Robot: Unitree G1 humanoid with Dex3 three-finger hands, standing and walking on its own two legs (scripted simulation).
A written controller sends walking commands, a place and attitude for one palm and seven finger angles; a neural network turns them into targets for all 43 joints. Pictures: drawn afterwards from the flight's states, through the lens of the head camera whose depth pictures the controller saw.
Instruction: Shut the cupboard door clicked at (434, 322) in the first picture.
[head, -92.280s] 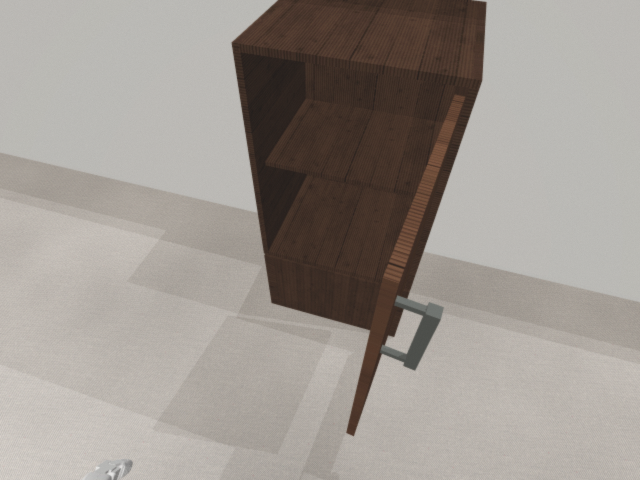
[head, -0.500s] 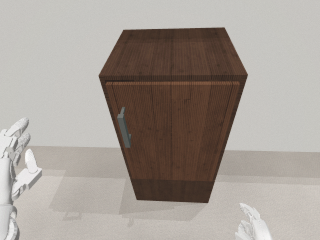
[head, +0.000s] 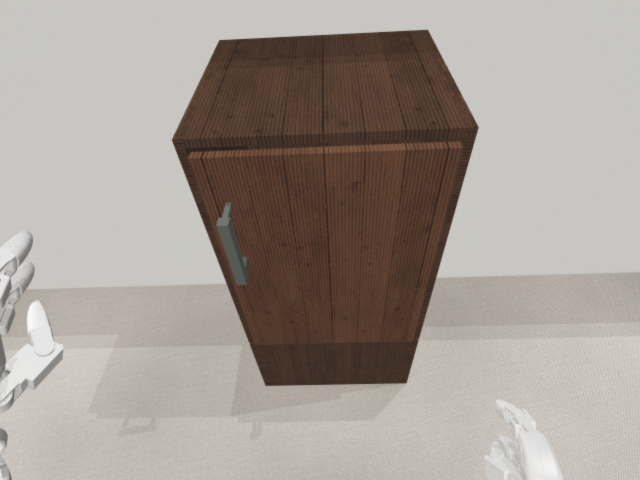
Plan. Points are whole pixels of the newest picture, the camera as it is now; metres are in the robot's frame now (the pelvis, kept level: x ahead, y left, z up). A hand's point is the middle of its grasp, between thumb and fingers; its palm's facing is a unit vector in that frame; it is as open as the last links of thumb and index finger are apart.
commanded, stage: step back with the hand held close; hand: left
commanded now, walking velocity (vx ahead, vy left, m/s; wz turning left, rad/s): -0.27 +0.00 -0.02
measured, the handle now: (235, 245) +0.50 +0.20 -0.03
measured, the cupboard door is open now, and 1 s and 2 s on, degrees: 0 0 0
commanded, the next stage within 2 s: stop stepping back and stand still in 1.36 s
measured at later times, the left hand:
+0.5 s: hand out of the picture +0.13 +0.28 +0.16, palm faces +0.45 -0.77 -0.46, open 7.4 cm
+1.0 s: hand out of the picture +0.09 +0.28 +0.16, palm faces +0.45 -0.77 -0.46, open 7.4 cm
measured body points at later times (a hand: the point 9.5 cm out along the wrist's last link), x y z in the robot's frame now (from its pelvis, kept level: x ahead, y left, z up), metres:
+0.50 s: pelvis -0.07 +0.01 -0.01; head -0.07 +0.02 +0.44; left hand +0.10 +0.32 +0.18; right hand +0.10 -0.23 -0.09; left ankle +0.00 +0.10 -0.74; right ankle -0.01 -0.13 -0.74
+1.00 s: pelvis -0.11 +0.02 -0.02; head -0.10 +0.04 +0.43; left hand +0.06 +0.32 +0.19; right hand +0.05 -0.23 -0.09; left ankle +0.00 +0.11 -0.74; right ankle -0.03 -0.12 -0.74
